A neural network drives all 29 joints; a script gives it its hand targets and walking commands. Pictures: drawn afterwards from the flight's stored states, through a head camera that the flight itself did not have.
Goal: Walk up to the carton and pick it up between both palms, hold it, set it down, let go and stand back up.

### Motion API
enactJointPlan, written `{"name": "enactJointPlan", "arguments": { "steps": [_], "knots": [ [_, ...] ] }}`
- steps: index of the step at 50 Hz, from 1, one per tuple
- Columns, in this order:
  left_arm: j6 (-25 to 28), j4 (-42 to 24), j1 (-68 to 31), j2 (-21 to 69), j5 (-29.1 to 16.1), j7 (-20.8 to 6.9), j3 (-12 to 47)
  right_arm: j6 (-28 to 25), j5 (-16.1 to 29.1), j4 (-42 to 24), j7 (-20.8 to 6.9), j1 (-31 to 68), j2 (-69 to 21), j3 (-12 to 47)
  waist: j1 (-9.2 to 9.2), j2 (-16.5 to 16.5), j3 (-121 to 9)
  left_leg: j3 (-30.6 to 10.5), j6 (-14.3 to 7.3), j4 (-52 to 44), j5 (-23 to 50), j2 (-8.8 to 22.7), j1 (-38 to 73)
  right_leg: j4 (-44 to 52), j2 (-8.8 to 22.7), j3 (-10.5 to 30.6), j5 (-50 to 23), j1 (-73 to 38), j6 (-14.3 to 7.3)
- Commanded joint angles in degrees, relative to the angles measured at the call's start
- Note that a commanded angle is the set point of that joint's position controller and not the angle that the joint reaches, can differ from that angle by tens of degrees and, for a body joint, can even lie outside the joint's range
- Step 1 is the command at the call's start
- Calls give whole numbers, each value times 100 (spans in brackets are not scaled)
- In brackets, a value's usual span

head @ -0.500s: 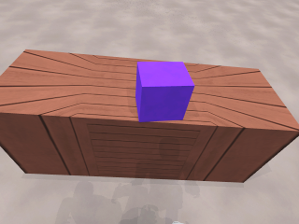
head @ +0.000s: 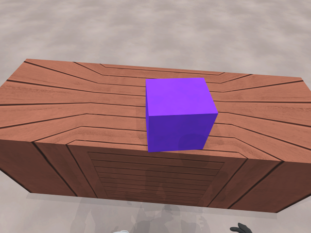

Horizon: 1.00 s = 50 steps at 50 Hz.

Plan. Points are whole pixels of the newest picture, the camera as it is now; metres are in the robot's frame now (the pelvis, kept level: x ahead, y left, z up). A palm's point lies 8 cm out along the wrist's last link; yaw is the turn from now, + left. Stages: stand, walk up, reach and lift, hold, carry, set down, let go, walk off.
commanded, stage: walk up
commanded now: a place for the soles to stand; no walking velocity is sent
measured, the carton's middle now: (175, 115) +0.52 -0.04 -0.04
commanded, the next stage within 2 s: none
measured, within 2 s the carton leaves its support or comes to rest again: neither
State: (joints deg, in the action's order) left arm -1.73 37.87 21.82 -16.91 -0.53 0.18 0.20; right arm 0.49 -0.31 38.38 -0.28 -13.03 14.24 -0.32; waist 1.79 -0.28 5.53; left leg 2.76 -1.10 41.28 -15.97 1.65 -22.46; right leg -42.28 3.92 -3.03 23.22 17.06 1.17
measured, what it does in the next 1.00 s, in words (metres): shifts its weight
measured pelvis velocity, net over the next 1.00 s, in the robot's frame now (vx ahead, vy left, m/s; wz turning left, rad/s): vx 0.04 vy -0.04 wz -0.08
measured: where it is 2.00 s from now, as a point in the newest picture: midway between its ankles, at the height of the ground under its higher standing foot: outside the picture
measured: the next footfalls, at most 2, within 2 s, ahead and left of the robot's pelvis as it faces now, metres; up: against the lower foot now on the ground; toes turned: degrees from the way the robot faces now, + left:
left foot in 1.20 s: +0.19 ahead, +0.07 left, +0.00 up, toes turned -2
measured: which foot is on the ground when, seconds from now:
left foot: down 0.00-0.92, up 0.94-1.00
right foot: down 0.00-1.00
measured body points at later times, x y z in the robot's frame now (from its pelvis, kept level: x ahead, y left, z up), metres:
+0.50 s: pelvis +0.03 +0.00 +0.02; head +0.04 +0.01 +0.47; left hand +0.12 +0.26 -0.10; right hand +0.16 -0.25 -0.09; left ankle +0.07 +0.11 -0.71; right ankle +0.01 -0.14 -0.71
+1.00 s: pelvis +0.04 -0.04 +0.01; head +0.04 -0.05 +0.46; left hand +0.07 +0.24 -0.11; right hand +0.06 -0.33 -0.12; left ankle +0.06 +0.10 -0.68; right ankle +0.05 -0.15 -0.71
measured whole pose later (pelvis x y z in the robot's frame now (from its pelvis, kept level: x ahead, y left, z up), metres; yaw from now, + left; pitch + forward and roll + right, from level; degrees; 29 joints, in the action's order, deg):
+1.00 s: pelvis +0.04 -0.04 +0.01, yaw -4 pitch -3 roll +0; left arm 0.4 40.4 27.4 -15.9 3.1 -1.6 -4.0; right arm 2.5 -1.7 45.7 0.2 -22.7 16.7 -3.6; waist 1.8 -1.2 2.3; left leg -0.1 0.1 52.5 -29.0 3.8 -22.0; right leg -37.4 0.8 -3.5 18.5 15.4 -1.2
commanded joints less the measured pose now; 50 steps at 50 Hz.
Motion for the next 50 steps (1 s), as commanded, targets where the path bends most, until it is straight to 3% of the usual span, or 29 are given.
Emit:
{"name": "enactJointPlan", "arguments": {
  "steps": [1,3,4,7,10,36,37,38,39,40,41,43,44,45,46,47,48,49,50],
  "knots": [
    [77,-520,312,-573,5,45,-185,-17,116,-503,98,274,1200,-265,-26,-597,-562,-1417,-812,-1668,856,1205,138,654,-4,271,-287,-212,-154],
    [186,-441,269,-745,43,5,-218,17,121,-474,59,341,1033,-181,-82,-569,-493,-927,-341,-1473,705,751,366,1243,202,452,-993,-106,-201],
    [231,-413,211,-824,30,-15,-230,5,115,-431,42,270,960,-150,-145,-453,-572,-829,-252,-1348,973,658,627,1311,248,500,-1209,-20,-212],
    [296,-399,138,-799,20,-27,-220,-61,92,-368,4,341,937,-129,-172,-228,-901,-765,-282,-1161,1865,665,1139,1336,309,494,-1686,-113,-232],
    [305,-435,71,-746,24,-39,-215,-79,86,-366,-11,511,940,-120,-160,-203,-958,-671,-300,-1162,2071,659,1194,1368,308,437,-1840,-203,-234],
    [292,-300,-44,-725,32,-71,-305,-71,51,-10,-43,163,968,-187,-184,22,-497,-544,-170,-1717,288,557,888,1795,227,609,-866,-76,-258],
    [261,-205,414,-770,263,-187,-471,-128,-233,-7,-17,-705,1066,-437,-265,89,-987,-863,-387,-1813,-2411,662,1502,1268,-103,325,1588,142,-399],
    [225,-258,327,-654,338,-228,-496,-124,-288,85,28,-867,1348,-554,-312,-220,-340,-1614,-648,-2253,-3106,1158,1398,759,-285,141,1525,878,-380],
    [201,-365,236,-482,347,-266,-493,-113,-297,164,81,-986,1547,-632,-383,-611,35,-2272,-995,-2770,-3481,1741,1376,135,-355,-37,918,1289,-324],
    [179,-427,146,-432,367,-294,-513,-112,-292,182,128,-1020,1608,-674,-471,-794,262,-2612,-1255,-3010,-3469,2092,1188,-342,-137,161,736,1508,-303],
    [177,-495,145,-478,353,-312,-552,-130,-314,203,162,-1020,1594,-673,-482,-831,286,-2617,-1343,-3122,-3347,2188,1055,-595,9,322,789,1604,-288],
    [211,-438,556,-475,306,-359,-637,-137,-362,206,173,-648,1469,-640,-207,-890,-30,-1925,-1133,-3037,-3005,1948,578,-336,132,331,639,830,-280],
    [259,-324,924,-409,263,-383,-676,-122,-347,160,149,-286,1419,-629,54,-1014,-210,-1356,-908,-2811,-2812,1666,80,152,38,152,287,-71,-315],
    [312,-150,1385,-391,230,-389,-728,-90,-324,89,120,99,1297,-600,365,-936,-330,-736,-632,-2426,-2850,1288,-657,691,-205,-160,-159,-1182,-356],
    [366,26,1717,-444,251,-329,-769,-38,-280,49,85,197,972,-488,539,-399,-257,-100,-326,-1401,-2772,753,-1242,1151,-527,-236,-260,-1824,-332],
    [381,77,1901,-810,345,-246,-866,-30,-203,-109,37,78,365,-289,694,1071,-108,604,43,581,-2284,136,-1739,2137,289,1164,732,-1794,-513],
    [352,-133,1516,-1265,431,-111,-831,-29,-73,-314,37,2,247,-252,538,1452,258,-16,163,1604,-2101,-204,-2085,3405,1574,3370,2267,-951,-1055],
    [287,-141,1004,-1337,416,-6,-834,6,-53,-280,63,-113,610,-341,323,700,684,-675,97,2066,-1683,108,-1888,3572,1936,3597,2680,-220,-1499],
    [264,-115,692,-1224,367,34,-776,33,-49,-183,33,-481,779,-391,84,490,715,-763,97,2270,-1277,176,-1742,3426,1791,3283,2631,-39,-1627]
  ]
}}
